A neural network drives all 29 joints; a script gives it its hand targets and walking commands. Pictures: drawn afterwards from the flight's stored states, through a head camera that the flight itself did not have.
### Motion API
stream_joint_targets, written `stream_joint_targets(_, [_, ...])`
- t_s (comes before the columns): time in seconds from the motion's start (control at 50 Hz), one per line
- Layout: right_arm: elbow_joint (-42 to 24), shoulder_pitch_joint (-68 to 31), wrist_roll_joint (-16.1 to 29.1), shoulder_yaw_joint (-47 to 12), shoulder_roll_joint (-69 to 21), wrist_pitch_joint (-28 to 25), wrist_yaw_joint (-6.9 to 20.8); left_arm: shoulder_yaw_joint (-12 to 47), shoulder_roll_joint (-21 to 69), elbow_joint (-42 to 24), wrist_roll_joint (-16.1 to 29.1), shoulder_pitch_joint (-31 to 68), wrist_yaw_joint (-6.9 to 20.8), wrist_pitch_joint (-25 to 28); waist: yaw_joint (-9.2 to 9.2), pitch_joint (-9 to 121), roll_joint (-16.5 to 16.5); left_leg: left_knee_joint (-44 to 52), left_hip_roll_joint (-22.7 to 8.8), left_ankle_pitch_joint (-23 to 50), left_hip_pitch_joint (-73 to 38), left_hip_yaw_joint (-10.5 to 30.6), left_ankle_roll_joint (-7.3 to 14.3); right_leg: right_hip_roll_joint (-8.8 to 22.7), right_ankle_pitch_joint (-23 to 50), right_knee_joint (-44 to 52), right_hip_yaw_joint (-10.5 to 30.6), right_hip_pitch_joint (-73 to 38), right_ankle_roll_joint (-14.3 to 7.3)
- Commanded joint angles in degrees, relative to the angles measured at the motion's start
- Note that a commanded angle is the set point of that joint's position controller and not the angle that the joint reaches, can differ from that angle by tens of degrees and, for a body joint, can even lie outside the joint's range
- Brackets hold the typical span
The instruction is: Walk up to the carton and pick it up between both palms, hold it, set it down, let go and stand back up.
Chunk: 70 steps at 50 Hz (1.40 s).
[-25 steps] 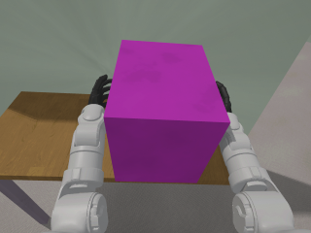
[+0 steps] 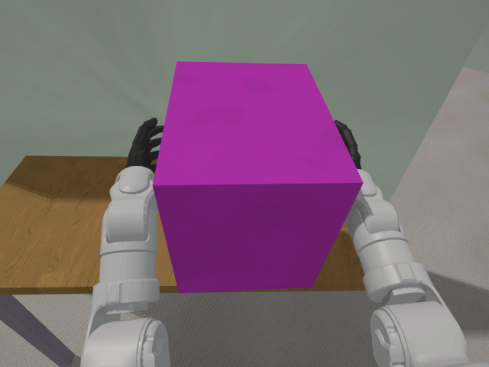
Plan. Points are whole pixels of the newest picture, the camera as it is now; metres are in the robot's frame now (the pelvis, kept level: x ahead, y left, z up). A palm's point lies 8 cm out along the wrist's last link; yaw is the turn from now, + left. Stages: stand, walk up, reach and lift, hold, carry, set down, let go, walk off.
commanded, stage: reach and lift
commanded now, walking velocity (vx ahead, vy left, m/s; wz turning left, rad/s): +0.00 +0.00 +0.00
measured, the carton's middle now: (244, 175) +0.40 +0.00 +0.13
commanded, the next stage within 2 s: hold in 0.90 s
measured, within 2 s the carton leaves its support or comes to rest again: neither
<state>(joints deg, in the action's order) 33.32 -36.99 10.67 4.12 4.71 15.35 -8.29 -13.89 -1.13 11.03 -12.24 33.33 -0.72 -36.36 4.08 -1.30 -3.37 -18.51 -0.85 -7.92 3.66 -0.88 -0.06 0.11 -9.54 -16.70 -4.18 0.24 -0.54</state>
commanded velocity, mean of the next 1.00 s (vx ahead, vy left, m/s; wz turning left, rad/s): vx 0.00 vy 0.00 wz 0.00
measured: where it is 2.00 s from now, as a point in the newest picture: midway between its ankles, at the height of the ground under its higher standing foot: outside the picture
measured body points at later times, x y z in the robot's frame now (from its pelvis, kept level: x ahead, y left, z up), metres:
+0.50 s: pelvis +0.00 +0.00 +0.00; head -0.04 +0.03 +0.45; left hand +0.39 +0.16 +0.19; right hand +0.38 -0.17 +0.18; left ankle +0.03 +0.12 -0.75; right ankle +0.01 -0.11 -0.75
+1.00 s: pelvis +0.00 +0.00 +0.00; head -0.05 +0.03 +0.45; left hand +0.38 +0.16 +0.20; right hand +0.38 -0.17 +0.20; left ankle +0.03 +0.12 -0.75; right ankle +0.01 -0.11 -0.75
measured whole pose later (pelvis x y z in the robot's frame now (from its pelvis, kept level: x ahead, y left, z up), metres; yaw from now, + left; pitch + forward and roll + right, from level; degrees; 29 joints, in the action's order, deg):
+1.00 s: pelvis +0.00 +0.00 +0.00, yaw -1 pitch -7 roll -1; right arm 29.6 -39.7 15.6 1.7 6.9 21.0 -9.8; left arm -14.4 -1.4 5.1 -12.3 34.5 -0.8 -43.0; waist 4.1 0.0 -2.9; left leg -18.9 -1.0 -8.5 3.3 -0.7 -0.1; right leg -0.4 -9.4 -16.2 -3.1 -0.2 -0.6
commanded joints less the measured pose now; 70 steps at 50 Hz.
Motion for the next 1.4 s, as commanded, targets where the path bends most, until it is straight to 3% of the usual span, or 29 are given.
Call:
stream_joint_targets(0.0, [-18.9, -49.2, 3.2, -22.5, -34.1, -3.4, 5.2, 27.4, 32.5, -8.0, 7.7, 42.0, 8.1, 3.6, 0.44, 25.1, 3.7, 0.5, 2.6, 10.4, -11.5, 0.3, -0.6, -2.6, 9.1, 2.5, 0.0, 1.9, 3.1])
stream_joint_targets(0.14, [-17.2, -51.1, 3.0, -21.4, -33.8, -3.0, 5.7, 26.4, 32.6, -6.3, 7.6, 43.2, 7.7, 2.9, -0.02, 25.7, 3.6, 0.9, 2.3, 9.2, -11.7, 0.2, -0.3, -2.7, 6.9, 2.8, 0.0, 2.6, 2.9])
stream_joint_targets(0.32, [-16.5, -51.6, 4.3, -21.8, -33.3, -2.5, 5.4, 25.6, 32.2, -6.6, 7.2, 43.2, 7.8, 2.1, -0.01, 26.1, 3.8, 0.2, 2.5, 12.0, -12.4, 0.0, -0.4, -2.9, 9.3, 2.6, 0.1, 1.3, 3.0])
stream_joint_targets(0.58, [-19.1, -51.4, 6.4, -23.4, -33.1, -1.0, 4.6, 26.9, 31.8, -9.8, 8.1, 43.7, 7.8, 1.2, 0.64, 26.7, 4.3, -0.7, 2.7, 15.0, -12.9, 0.4, -1.0, -3.1, 12.6, 2.1, 0.3, 0.3, 3.2])
stream_joint_targets(0.88, [-23.5, -51.2, 9.9, -26.5, -32.9, 2.2, 3.5, 27.8, 31.3, -14.3, 8.9, 42.8, 7.8, -1.5, 0.17, 27.9, 4.1, -1.6, 2.9, 18.2, -12.9, 0.4, -1.2, -3.6, 14.7, 1.8, 0.9, -1.1, 3.3])
stream_joint_targets(1.1, [-21.4, -52.7, 8.9, -23.6, -33.2, 5.1, 3.8, 26.8, 30.6, -13.0, 8.6, 45.7, 8.7, -3.9, 0.36, 24.2, 4.3, 0.9, 2.7, 9.9, -9.2, -0.2, -0.5, -3.1, 6.4, 2.9, 1.3, 1.2, 2.9])
stream_joint_targets(1.38, [-19.2, -55.1, 9.0, -22.8, -33.6, 5.6, 4.1, 25.0, 30.6, -10.2, 8.5, 47.2, 8.9, -3.9, -0.04, 25.9, 3.9, 0.7, 2.8, 9.9, -8.8, -0.2, -0.2, -3.3, 6.1, 2.8, 1.3, 1.1, 3.0])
